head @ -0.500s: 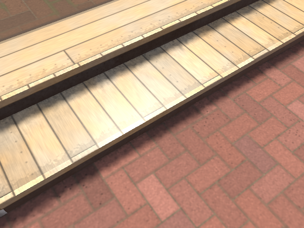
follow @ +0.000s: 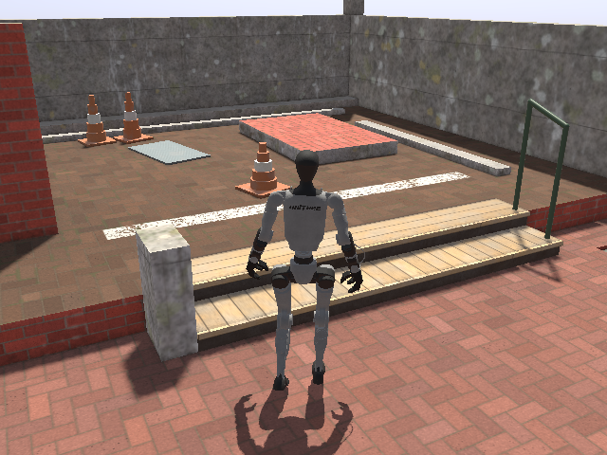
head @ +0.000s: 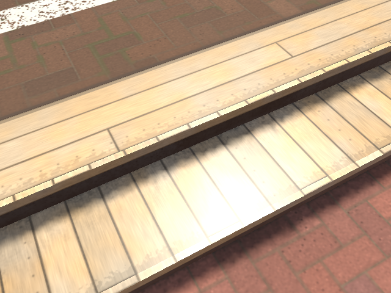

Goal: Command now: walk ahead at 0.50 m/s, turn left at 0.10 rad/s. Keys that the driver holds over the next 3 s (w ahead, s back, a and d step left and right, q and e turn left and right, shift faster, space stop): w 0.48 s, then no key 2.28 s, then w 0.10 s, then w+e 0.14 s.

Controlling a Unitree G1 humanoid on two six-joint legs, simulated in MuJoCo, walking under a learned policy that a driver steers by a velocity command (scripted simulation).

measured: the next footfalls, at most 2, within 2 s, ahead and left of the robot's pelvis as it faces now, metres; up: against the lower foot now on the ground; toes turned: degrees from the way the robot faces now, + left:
left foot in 0.40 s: +0.37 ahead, +0.11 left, +0.00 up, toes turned +3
right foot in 0.80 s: +0.46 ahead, -0.08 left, +0.00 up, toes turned -3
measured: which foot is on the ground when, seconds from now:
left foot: up 0.00-0.38, down 0.40-1.00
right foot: down 0.00-0.40, up 0.42-0.78, down 0.80-1.00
